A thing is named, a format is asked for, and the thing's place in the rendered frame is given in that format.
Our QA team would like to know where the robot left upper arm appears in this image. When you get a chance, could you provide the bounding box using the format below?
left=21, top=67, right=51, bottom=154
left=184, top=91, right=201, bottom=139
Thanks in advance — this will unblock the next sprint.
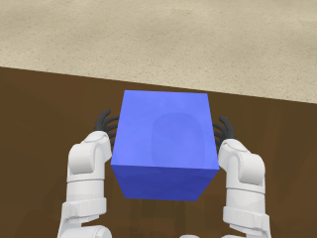
left=60, top=225, right=112, bottom=238

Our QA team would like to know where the robot right hand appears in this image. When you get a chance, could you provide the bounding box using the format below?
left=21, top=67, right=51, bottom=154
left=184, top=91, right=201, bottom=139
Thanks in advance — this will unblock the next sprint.
left=212, top=115, right=237, bottom=155

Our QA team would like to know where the robot left hand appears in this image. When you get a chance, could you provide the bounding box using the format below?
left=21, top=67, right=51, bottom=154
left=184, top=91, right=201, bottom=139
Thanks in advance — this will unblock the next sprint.
left=93, top=109, right=120, bottom=147

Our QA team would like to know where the robot left forearm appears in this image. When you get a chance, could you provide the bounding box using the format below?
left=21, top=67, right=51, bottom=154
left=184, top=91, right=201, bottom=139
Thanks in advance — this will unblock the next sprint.
left=57, top=131, right=112, bottom=238

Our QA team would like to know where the carton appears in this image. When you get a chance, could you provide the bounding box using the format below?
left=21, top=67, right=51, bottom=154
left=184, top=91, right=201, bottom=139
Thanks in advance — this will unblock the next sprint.
left=110, top=90, right=220, bottom=201

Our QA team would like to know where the robot right forearm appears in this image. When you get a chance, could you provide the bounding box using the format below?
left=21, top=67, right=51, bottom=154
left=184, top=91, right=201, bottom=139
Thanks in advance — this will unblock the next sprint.
left=218, top=139, right=271, bottom=238

